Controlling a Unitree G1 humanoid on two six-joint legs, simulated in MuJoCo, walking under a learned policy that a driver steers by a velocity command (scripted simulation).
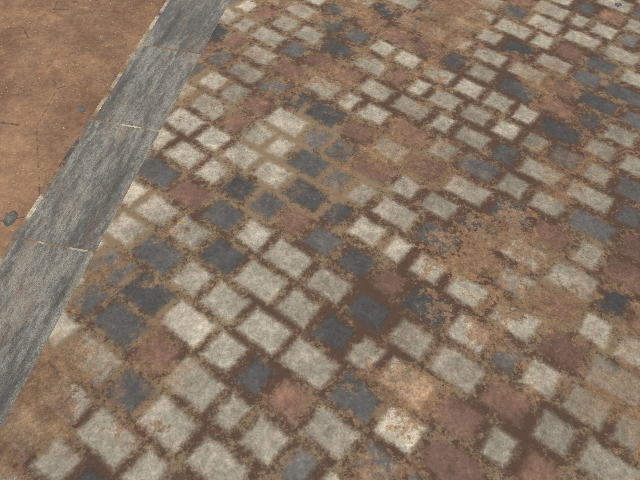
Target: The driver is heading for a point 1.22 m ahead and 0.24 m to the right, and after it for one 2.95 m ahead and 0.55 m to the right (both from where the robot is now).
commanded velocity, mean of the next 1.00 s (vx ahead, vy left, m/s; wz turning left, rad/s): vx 0.27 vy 0.00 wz -0.28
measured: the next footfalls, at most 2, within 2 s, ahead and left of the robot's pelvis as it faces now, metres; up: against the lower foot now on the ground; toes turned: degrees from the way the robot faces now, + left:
right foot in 0.42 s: +0.19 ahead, -0.11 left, +0.00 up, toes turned -4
left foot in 0.90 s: +0.41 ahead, +0.07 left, +0.00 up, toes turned -21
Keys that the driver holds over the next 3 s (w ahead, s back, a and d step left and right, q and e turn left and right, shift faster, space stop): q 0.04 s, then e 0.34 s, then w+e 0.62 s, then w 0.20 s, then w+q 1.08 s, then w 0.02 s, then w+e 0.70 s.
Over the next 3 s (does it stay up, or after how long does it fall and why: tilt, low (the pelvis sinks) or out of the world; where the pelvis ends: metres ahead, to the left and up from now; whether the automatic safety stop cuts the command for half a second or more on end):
stays up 1.33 -0.20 0.00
